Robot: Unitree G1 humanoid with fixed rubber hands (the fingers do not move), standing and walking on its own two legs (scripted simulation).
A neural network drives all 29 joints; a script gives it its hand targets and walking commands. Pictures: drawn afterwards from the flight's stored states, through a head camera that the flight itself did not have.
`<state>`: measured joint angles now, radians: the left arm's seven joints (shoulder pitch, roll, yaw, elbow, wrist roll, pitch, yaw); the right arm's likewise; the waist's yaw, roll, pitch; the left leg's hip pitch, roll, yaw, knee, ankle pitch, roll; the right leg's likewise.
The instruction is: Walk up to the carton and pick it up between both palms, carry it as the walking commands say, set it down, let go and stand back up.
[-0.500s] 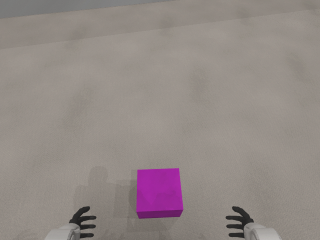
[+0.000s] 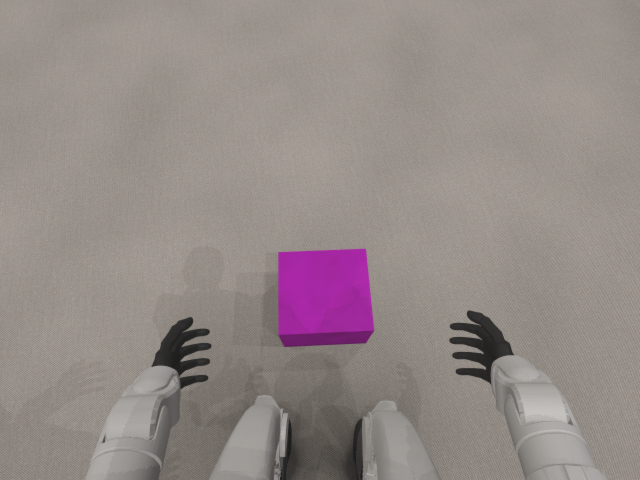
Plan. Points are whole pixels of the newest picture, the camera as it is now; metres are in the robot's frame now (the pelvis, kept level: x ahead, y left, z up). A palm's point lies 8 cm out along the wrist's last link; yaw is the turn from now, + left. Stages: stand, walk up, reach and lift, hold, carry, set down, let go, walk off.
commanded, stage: reach and lift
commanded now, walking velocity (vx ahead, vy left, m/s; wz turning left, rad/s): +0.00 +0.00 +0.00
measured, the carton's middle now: (323, 299) +0.49 +0.01 -0.61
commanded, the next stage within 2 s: none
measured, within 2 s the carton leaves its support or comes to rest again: neither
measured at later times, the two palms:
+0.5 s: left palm (196, 273) +0.39 +0.21 -0.13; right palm (463, 255) +0.44 -0.20 -0.13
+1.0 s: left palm (214, 235) +0.47 +0.21 -0.17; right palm (448, 222) +0.51 -0.19 -0.17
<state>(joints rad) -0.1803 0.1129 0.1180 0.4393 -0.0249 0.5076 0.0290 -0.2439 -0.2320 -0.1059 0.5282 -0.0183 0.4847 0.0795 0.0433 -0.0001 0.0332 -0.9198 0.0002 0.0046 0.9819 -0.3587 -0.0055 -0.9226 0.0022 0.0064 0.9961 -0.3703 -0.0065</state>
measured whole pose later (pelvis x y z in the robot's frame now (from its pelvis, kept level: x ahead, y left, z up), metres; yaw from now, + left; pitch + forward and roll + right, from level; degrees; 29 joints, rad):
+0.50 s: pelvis -0.01 -0.01 -0.04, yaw +1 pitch +34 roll +1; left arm -0.75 0.15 0.26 0.72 -0.06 0.27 0.08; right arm -0.88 -0.30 -0.18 0.88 0.02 0.27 0.04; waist 0.05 0.00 -0.03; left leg -1.33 0.00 -0.01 1.06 -0.32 -0.02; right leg -1.34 0.01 0.00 1.09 -0.34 -0.02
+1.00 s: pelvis +0.00 +0.00 -0.05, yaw +0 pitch +48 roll +1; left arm -0.97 0.13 0.41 0.76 0.04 0.11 0.06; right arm -1.11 -0.30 -0.32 0.93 -0.09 0.11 0.07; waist 0.04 0.00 -0.10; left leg -1.59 -0.01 -0.01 1.07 -0.32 -0.01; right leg -1.60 0.02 0.04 1.09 -0.33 0.00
